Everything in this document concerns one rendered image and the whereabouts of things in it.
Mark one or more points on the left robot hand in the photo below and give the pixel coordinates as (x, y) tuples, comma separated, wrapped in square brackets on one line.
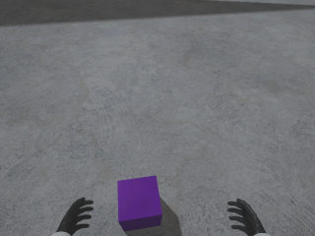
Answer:
[(71, 218)]

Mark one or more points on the right robot hand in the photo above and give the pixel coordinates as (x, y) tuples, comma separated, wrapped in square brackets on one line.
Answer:
[(252, 223)]

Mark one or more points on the carton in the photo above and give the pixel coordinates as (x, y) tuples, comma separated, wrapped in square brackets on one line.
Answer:
[(138, 203)]

